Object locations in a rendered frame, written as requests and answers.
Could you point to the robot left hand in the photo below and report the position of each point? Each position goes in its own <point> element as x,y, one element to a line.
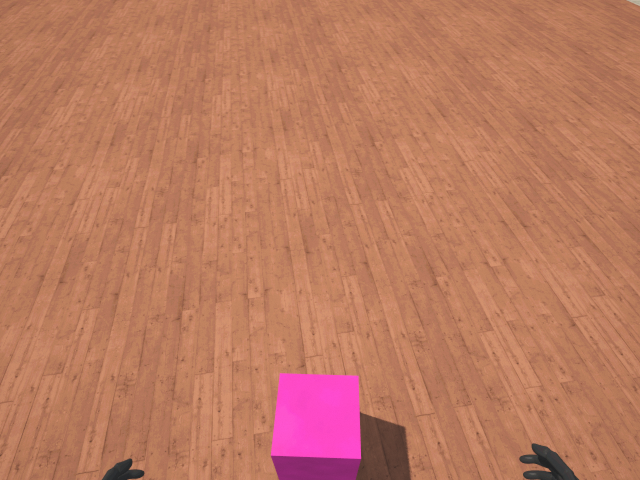
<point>121,472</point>

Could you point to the robot right hand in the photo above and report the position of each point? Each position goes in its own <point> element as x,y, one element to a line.
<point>548,459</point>

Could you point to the carton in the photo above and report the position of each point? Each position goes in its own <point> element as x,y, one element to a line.
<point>317,427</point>

